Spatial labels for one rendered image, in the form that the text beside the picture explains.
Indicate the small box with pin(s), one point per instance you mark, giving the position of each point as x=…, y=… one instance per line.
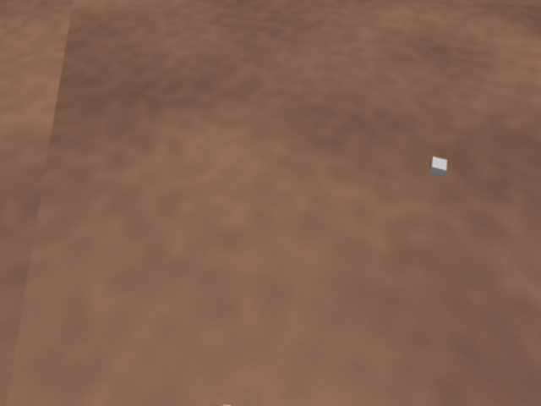
x=438, y=166

